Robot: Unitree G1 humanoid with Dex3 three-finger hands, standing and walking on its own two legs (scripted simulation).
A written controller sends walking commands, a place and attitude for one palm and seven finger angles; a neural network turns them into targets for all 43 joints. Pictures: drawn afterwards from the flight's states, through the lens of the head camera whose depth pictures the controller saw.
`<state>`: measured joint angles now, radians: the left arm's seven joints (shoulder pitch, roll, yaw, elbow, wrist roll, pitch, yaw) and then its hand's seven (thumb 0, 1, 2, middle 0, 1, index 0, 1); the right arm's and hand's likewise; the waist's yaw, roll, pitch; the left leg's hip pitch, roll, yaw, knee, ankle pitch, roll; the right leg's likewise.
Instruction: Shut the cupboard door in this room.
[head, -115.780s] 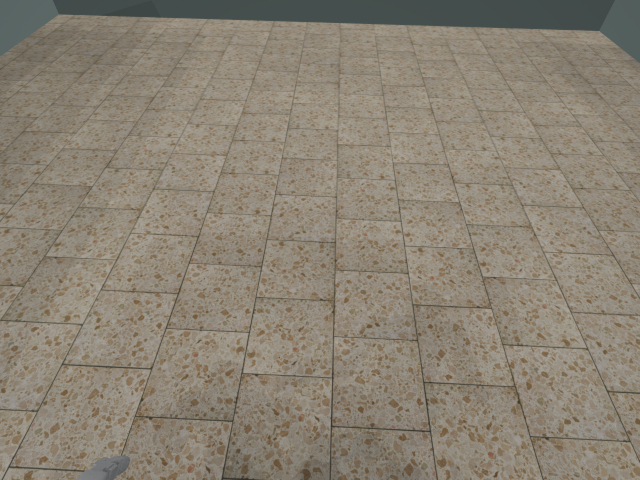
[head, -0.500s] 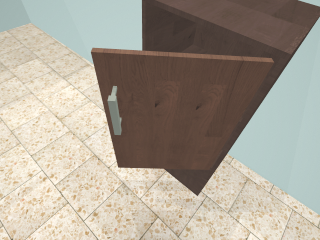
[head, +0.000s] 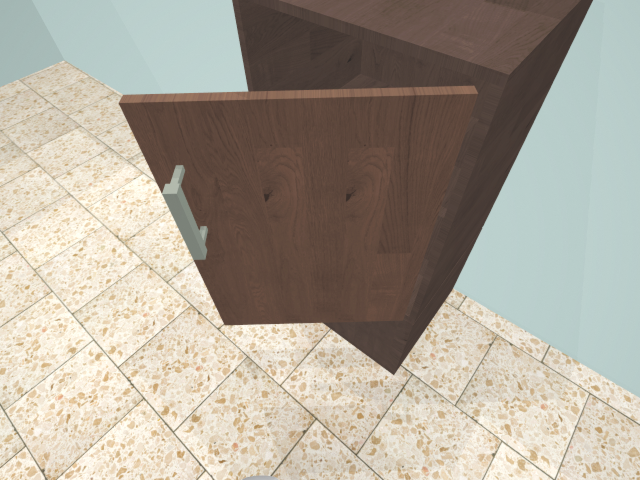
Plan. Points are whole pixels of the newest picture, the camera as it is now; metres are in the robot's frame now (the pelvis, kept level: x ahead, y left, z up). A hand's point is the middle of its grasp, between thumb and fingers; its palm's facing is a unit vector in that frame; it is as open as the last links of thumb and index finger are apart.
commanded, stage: come to a stop and stand still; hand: left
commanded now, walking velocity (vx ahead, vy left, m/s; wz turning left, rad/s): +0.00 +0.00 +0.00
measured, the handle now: (189, 215) +0.46 +0.22 +0.05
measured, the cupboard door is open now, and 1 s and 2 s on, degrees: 40 40 40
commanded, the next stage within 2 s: look again from close up in 0.56 s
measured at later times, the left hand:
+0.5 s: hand out of the picture -0.03 +0.19 -0.17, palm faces +0.03 -0.98 -0.18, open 7.4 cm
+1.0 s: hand out of the picture +0.00 +0.20 -0.17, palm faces +0.01 -0.97 -0.24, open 7.4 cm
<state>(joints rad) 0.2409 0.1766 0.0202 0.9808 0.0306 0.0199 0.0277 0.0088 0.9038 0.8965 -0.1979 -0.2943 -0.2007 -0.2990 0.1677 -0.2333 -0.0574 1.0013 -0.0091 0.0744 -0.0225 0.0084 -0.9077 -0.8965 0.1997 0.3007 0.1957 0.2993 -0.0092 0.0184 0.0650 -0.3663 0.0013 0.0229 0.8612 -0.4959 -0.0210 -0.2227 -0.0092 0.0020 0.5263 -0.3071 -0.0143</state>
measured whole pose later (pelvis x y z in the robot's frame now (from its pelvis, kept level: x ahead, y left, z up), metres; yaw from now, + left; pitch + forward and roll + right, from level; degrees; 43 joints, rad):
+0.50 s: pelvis -0.02 +0.01 +0.01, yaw +0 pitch -1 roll +0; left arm 0.29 0.17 0.01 1.13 0.01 0.01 0.03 0.01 0.91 0.90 -0.20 -0.29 -0.20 -0.30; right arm 0.27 -0.14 0.00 1.12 -0.01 0.01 -0.03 0.01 -0.91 -0.90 0.20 0.30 0.20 0.30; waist 0.01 -0.02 0.04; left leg -0.13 -0.01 0.04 0.37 -0.22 0.02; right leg -0.16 -0.01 0.01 0.37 -0.19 0.01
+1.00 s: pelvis -0.01 +0.02 +0.00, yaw +0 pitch -1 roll +1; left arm 0.29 0.15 -0.02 1.10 0.01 -0.02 0.04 0.01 0.91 0.90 -0.20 -0.29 -0.20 -0.30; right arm 0.31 -0.18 0.02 1.05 -0.02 -0.03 -0.03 0.02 -0.93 -0.90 0.20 0.30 0.20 0.30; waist 0.00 0.04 0.01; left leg -0.17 -0.03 0.05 0.47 -0.30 0.04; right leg -0.22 -0.04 0.02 0.52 -0.29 0.02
